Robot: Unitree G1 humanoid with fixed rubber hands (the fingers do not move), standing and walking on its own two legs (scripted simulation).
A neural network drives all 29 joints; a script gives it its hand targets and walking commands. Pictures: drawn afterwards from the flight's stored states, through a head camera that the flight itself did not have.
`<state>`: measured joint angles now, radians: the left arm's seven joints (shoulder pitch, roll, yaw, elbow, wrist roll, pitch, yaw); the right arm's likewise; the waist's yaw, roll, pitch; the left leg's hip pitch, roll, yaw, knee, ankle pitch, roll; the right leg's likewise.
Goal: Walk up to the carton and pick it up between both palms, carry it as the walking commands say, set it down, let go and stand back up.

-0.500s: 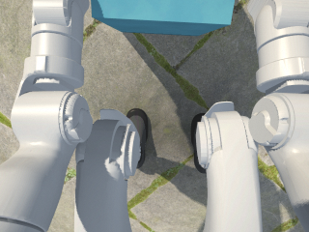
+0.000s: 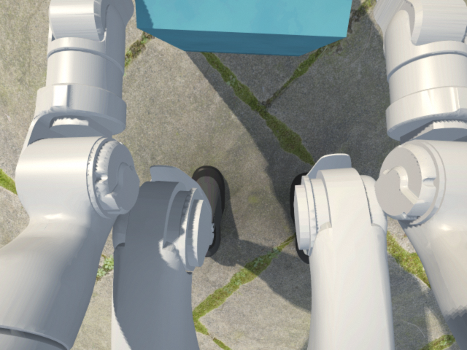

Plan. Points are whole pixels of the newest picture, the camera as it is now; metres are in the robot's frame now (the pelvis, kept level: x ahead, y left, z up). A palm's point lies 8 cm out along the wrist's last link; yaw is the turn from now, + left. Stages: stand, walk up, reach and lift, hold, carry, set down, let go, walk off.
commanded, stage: set down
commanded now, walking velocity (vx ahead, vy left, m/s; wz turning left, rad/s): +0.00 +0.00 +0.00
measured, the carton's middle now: out of the picture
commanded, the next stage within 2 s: let go in 1.92 s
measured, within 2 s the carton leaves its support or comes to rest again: neither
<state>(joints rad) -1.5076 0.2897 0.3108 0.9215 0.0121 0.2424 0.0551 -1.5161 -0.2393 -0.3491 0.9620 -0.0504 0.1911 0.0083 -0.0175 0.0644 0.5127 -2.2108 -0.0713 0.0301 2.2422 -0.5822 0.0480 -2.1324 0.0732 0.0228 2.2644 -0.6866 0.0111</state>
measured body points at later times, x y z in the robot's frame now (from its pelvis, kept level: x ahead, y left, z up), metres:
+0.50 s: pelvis +0.00 +0.00 +0.00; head +0.38 -0.01 +0.23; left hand +0.57 +0.16 -0.18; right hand +0.55 -0.20 -0.20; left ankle +0.11 +0.09 -0.33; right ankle +0.10 -0.13 -0.33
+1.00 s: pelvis -0.01 -0.01 +0.05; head +0.37 -0.01 +0.28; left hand +0.58 +0.16 -0.10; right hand +0.57 -0.21 -0.10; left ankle +0.11 +0.09 -0.33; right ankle +0.10 -0.13 -0.33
